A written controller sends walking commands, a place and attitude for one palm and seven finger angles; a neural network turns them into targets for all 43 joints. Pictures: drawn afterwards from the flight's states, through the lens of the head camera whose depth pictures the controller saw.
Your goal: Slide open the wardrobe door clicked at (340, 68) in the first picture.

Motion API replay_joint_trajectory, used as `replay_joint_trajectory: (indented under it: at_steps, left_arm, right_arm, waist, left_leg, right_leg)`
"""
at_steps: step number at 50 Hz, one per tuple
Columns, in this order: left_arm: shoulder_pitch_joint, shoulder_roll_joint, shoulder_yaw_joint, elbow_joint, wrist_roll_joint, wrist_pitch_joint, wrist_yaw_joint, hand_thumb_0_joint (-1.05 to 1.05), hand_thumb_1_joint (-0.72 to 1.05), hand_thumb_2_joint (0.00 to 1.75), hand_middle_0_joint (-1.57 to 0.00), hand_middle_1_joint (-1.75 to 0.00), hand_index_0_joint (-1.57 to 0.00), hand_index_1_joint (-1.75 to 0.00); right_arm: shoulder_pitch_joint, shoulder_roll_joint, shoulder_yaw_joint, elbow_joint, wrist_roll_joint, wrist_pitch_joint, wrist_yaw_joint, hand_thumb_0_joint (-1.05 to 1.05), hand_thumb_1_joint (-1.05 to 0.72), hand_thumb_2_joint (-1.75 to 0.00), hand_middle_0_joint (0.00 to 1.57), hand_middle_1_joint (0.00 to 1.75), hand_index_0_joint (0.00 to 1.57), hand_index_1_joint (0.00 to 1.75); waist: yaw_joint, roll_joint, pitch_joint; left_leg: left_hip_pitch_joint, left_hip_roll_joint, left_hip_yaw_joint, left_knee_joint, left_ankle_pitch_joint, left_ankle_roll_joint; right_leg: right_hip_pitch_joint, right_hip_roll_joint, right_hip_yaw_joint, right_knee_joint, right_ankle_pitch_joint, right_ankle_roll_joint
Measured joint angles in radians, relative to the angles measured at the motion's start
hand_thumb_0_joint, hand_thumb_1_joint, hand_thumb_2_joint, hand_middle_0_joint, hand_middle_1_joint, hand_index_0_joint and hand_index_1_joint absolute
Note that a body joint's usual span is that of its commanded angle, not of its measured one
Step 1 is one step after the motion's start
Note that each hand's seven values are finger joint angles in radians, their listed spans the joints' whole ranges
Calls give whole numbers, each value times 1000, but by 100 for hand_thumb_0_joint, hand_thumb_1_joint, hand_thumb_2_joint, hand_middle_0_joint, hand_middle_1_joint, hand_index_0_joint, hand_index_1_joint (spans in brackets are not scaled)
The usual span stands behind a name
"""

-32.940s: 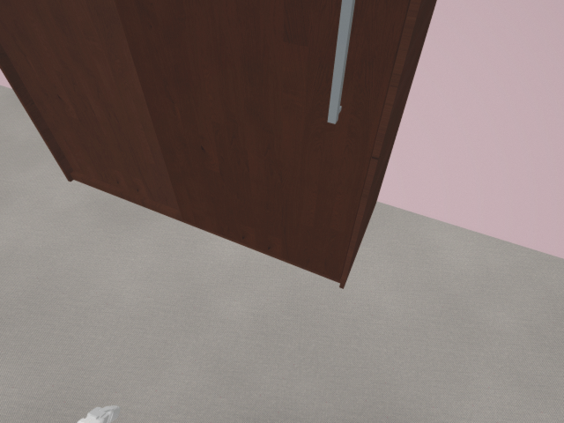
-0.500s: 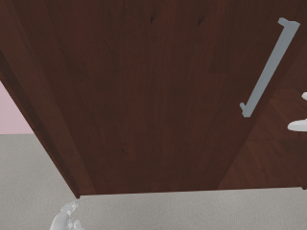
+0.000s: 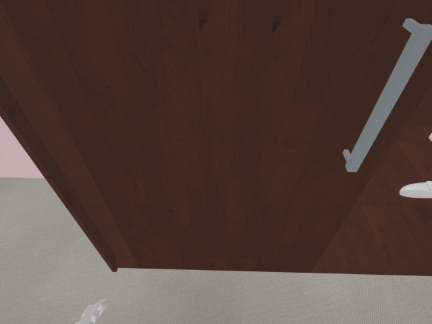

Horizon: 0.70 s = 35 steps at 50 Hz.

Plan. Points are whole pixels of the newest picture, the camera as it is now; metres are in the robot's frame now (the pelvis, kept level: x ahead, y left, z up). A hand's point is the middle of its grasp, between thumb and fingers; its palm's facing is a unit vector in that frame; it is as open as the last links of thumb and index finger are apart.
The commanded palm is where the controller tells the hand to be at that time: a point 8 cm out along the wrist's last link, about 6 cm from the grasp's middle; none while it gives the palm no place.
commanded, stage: slip the hand off the handle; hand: right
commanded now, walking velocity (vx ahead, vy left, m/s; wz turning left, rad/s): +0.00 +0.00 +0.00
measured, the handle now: (376, 107) +0.49 -0.28 +0.19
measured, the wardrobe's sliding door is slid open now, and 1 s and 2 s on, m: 0.63 0.63 0.63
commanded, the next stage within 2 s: draw the hand back to the body in 0.34 s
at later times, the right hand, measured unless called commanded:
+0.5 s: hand out of the picture +0.32 -0.30 +0.21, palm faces +0.34 +0.94 -0.08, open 14.7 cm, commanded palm +0.28 -0.34 +0.20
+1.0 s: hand out of the picture +0.24 -0.26 +0.19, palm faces +0.15 +0.98 -0.08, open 14.5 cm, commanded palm +0.20 -0.31 +0.19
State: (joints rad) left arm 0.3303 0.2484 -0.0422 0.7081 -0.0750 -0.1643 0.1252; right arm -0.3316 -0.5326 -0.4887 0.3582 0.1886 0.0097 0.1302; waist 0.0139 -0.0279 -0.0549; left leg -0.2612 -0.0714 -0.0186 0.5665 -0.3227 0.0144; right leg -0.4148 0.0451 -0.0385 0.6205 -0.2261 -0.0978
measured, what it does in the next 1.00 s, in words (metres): stands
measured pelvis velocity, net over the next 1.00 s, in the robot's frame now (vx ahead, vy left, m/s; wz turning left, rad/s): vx -0.03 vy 0.04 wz -0.04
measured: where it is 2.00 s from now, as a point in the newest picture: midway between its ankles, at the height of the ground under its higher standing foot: outside the picture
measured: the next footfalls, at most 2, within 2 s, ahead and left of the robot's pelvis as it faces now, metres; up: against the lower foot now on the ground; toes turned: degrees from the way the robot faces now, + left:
none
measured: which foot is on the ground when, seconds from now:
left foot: down 0.00-1.00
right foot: down 0.00-1.00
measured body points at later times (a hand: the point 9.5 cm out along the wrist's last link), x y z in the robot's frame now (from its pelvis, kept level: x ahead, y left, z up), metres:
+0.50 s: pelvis +0.00 -0.01 +0.01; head -0.03 -0.02 +0.46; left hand +0.19 +0.21 -0.06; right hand +0.30 -0.35 +0.21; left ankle -0.02 +0.12 -0.73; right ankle +0.06 -0.05 -0.73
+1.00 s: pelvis -0.03 +0.04 +0.00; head -0.08 +0.05 +0.45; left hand +0.17 +0.27 -0.05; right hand +0.22 -0.32 +0.19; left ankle -0.02 +0.12 -0.73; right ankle +0.06 -0.05 -0.73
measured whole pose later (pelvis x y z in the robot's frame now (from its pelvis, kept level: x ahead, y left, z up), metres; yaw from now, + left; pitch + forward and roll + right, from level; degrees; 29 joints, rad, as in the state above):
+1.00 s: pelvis -0.03 +0.04 +0.00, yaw -2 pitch -6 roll +3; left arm 0.21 0.29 -0.06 0.64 -0.10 -0.18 0.12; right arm -0.14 -0.52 -0.43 0.23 0.33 0.16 0.38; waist -0.03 -0.08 -0.03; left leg -0.14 -0.11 0.04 0.50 -0.27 0.06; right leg -0.31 0.02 0.02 0.58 -0.17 -0.05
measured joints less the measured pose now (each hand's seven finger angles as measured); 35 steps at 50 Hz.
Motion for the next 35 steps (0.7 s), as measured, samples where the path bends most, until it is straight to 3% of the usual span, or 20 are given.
replay_joint_trajectory:
  at_steps: [5, 13, 19, 24, 31, 35]
  left_arm:
    - [-87, -11, -19, -41, 8, -31, -7, 1, 90, 90, -20, -30, -20, -30]
    - [-203, -11, -32, -65, 11, -9, -7, 1, 90, 90, -20, -30, -20, -30]
    - [-212, -22, -42, -59, 14, 18, -3, 1, 90, 90, -21, -31, -20, -30]
    - [-170, -29, -47, -45, 12, 43, -3, 1, 90, 90, -21, -31, -20, -30]
    - [-88, 5, -64, -40, -28, 68, 25, 1, 90, 90, -21, -31, -20, -30]
    - [-55, 31, -50, -55, -33, 44, 17, 1, 90, 90, -20, -30, -20, -30]
  right_arm:
    - [30, 46, 48, -128, 16, 71, -9, -2, 55, -20, 25, 116, 26, 115]
    - [-10, 98, 134, -182, -7, 150, -47, -1, 55, -20, 25, 116, 26, 115]
    - [-42, 109, 172, -173, -30, 156, -68, -2, 55, -20, 25, 116, 25, 115]
    - [-18, 92, 148, -158, -23, 153, -63, -1, 55, -20, 25, 116, 26, 115]
    - [44, -10, 89, -69, 116, 237, 234, -1, 55, -20, 25, 115, 25, 115]
    - [81, -32, 56, -62, 155, 200, 298, -2, 55, -20, 25, 115, 26, 115]
  waist:
    - [-40, -2, 4]
    - [-89, 9, 14]
    - [-87, 18, 27]
    - [-65, 12, 23]
    - [-26, -1, 34]
    - [-20, -10, 33]
  left_leg:
    - [40, 26, 9, -46, 14, -5]
    - [74, 50, 33, -75, 22, -7]
    - [98, 50, 37, -97, 35, -4]
    - [117, 41, 25, -121, 54, -7]
    - [174, 24, 25, -154, 77, 1]
    - [173, 13, 33, -144, 79, 11]
  right_leg:
    - [42, 25, 2, -57, 19, -11]
    - [75, 52, 23, -103, 46, -15]
    - [100, 53, 30, -129, 66, -8]
    - [125, 42, 20, -155, 81, -3]
    - [180, 24, 24, -178, 97, 6]
    - [179, 15, 32, -167, 98, 17]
